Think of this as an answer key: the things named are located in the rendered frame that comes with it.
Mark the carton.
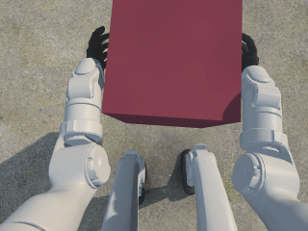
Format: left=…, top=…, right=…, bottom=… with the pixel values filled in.
left=101, top=0, right=243, bottom=129

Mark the robot left thigh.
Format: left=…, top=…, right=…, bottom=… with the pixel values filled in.
left=101, top=154, right=145, bottom=231

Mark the left robot forearm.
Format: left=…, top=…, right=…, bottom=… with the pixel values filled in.
left=48, top=58, right=105, bottom=182

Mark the right robot hand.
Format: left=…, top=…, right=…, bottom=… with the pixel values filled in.
left=242, top=33, right=260, bottom=72

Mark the right robot forearm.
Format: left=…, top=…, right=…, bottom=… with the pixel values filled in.
left=240, top=65, right=300, bottom=187

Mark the robot left foot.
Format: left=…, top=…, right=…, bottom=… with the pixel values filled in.
left=138, top=164, right=147, bottom=206

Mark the left robot hand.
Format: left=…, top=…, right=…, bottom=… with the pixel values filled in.
left=86, top=26, right=110, bottom=71

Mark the robot right upper arm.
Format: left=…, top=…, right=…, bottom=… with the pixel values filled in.
left=231, top=152, right=308, bottom=231

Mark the robot left upper arm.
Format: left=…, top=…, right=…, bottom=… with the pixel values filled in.
left=0, top=143, right=111, bottom=231

